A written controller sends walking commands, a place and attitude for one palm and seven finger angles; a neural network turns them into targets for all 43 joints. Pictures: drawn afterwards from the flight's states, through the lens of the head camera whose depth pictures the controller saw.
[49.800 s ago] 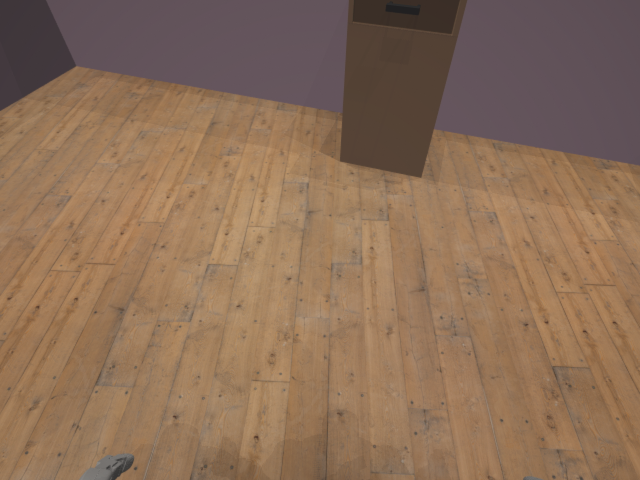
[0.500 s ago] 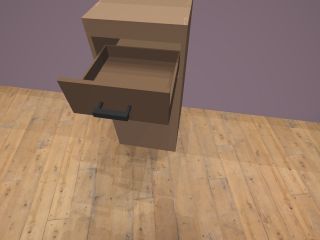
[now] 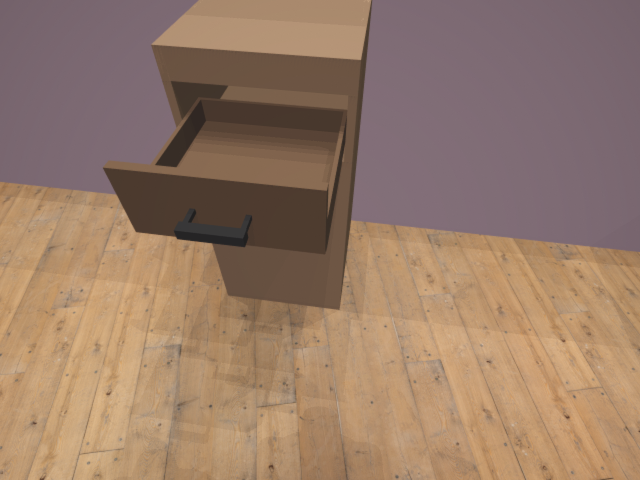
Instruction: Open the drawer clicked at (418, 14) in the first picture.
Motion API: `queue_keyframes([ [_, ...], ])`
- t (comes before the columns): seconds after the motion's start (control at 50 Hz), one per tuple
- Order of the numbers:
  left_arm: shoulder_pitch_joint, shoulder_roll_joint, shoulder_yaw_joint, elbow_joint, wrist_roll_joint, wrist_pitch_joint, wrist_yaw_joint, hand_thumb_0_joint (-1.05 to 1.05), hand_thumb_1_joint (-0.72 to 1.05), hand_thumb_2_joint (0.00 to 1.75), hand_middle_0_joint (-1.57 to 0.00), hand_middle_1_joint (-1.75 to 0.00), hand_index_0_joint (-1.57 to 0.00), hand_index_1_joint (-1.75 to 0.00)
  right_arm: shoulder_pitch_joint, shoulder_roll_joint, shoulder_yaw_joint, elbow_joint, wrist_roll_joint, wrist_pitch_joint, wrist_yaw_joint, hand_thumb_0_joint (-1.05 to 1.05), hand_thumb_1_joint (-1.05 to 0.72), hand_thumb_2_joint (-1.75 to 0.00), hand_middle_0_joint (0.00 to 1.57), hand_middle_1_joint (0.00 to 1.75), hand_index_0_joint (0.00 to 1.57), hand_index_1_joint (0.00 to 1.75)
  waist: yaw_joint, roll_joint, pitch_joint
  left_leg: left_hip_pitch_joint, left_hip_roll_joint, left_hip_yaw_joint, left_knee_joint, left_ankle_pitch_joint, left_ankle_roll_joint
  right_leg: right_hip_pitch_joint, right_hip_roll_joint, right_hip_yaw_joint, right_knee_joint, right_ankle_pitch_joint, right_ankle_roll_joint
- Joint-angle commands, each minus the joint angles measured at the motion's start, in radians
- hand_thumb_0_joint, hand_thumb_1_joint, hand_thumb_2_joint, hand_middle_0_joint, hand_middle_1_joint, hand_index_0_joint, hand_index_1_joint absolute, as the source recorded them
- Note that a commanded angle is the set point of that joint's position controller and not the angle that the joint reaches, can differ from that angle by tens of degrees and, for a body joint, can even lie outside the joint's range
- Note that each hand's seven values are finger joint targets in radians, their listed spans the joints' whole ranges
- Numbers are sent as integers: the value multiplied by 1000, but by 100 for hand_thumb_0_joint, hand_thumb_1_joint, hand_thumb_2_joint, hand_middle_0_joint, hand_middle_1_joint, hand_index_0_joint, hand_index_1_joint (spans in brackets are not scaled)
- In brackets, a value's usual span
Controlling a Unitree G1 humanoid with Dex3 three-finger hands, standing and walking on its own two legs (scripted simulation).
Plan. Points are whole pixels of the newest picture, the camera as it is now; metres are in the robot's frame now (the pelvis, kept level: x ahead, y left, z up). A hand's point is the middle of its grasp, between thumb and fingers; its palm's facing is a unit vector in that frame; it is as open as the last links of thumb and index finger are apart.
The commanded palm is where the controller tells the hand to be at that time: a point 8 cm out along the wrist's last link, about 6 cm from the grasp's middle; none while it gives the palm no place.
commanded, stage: let the arm hang, fingers relaxed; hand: left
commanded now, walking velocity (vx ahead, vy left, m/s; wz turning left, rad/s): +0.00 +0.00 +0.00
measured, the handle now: (215, 225) +0.51 +0.21 -0.01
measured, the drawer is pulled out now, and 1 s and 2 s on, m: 0.30 0.30 0.30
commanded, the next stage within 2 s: look to check the result in 0.02 s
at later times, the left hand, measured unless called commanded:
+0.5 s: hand out of the picture -0.01 +0.16 -0.17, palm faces +0.06 -0.98 -0.18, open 7.4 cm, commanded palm none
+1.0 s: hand out of the picture +0.02 +0.16 -0.17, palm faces +0.06 -0.98 -0.20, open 7.4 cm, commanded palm none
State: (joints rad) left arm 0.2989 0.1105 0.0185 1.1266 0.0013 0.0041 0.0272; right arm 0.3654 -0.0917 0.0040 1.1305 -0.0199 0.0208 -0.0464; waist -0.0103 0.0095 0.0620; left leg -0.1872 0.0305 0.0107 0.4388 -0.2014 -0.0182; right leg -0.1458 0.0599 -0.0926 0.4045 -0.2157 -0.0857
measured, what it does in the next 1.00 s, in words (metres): stands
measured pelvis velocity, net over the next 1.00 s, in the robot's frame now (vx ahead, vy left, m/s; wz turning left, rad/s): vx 0.02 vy -0.01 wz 0.00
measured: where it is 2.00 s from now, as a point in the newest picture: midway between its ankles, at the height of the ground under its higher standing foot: outside the picture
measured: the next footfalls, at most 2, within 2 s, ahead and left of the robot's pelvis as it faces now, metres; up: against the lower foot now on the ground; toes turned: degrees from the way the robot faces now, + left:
none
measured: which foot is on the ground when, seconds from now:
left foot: down 0.00-1.00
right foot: down 0.00-1.00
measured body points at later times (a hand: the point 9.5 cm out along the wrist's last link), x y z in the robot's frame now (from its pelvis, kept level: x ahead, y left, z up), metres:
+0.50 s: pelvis +0.01 +0.00 +0.00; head +0.02 -0.01 +0.45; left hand -0.01 +0.21 -0.16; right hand -0.01 -0.19 -0.17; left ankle +0.02 +0.13 -0.74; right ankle +0.01 -0.06 -0.74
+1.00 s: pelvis +0.02 -0.01 +0.00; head +0.04 -0.02 +0.45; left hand +0.02 +0.22 -0.15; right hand +0.00 -0.21 -0.17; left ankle +0.02 +0.13 -0.74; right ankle +0.01 -0.06 -0.74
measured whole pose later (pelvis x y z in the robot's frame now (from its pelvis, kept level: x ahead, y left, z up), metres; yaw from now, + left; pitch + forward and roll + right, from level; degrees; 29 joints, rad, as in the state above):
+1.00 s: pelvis +0.02 -0.01 +0.00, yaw +0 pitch -2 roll +0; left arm 0.27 0.13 0.02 1.13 0.00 0.00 0.03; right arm 0.29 -0.13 0.00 1.12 -0.02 0.01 -0.05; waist -0.01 0.02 0.08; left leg -0.15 0.03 0.01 0.40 -0.22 -0.03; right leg -0.11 0.06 -0.09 0.39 -0.24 -0.09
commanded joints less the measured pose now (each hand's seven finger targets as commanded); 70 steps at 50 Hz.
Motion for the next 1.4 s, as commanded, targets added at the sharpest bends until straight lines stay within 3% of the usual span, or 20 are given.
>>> queue_keyframes([
  [0.0, 81, 99, 18, -16, 2, -11, 12, 0, 90, 90, -20, -30, -20, -30, 94, -58, -16, -14, 0, -12, -5, 0, -90, -90, 20, 30, 20, 30, 1, 9, 58, -23, 47, -46, -61, 19, 45, -75, -154, 163, -150, -82, 16],
  [0.42, 81, 94, 16, -11, 2, -14, 14, 0, 90, 90, -20, -30, -20, -30, 64, -75, -20, -20, 3, -17, -6, 0, -90, -90, 20, 30, 20, 30, 0, -10, 51, 1, 56, -57, -81, 47, 47, -62, -147, 149, -122, -8, 23],
  [0.5, 80, 96, 16, -12, 3, -16, 14, 0, 90, 90, -20, -30, -20, -30, 50, -79, -22, -22, 3, -19, -6, 0, -90, -90, 20, 30, 20, 30, 2, 10, 55, 6, 59, -55, -84, 60, 47, -59, -147, 145, -119, 20, 25],
  [0.58, 82, 102, 18, -15, 4, -18, 15, 0, 90, 90, -20, -30, -20, -30, 38, -86, -23, -25, 5, -18, -6, 0, -90, -90, 20, 30, 20, 30, 3, -19, 53, 17, 55, -54, -77, 67, 45, -59, -148, 151, -127, 23, 27],
  [0.64, 71, 108, 18, -16, 2, -17, 14, 0, 90, 90, -20, -30, -20, -30, 37, -86, -22, -21, 3, -18, -5, 0, -90, -90, 20, 30, 20, 30, 2, 6, 51, 11, 55, -51, -82, 65, 43, -47, -153, 152, -126, 27, 26],
  [0.9, 56, 125, 24, -19, 2, -22, 16, 0, 90, 90, -20, -30, -20, -30, 20, -108, -25, -22, 4, -20, -9, 0, -90, -90, 20, 30, 20, 30, 2, -11, 7, 36, 62, -43, -73, 121, 40, 15, -161, 142, -111, 189, 37],
  [1.24, 41, 137, 25, -20, 1, -19, 17, 0, 90, 90, -20, -30, -20, -30, 13, -114, -22, -22, 4, -14, -9, 0, -90, -90, 20, 30, 20, 30, 2, -6, 37, 30, 60, -35, -77, 105, 34, 15, -163, 147, -137, 183, 53],
  [1.38, 38, 130, 24, -19, 2, -19, 15, 0, 90, 90, -20, -30, -20, -30, 16, -117, -22, -25, 3, -13, -8, 0, -90, -90, 20, 30, 20, 30, 1, -2, 42, 42, 62, -41, -79, 94, 34, -16, -156, 152, -153, 97, 42],
])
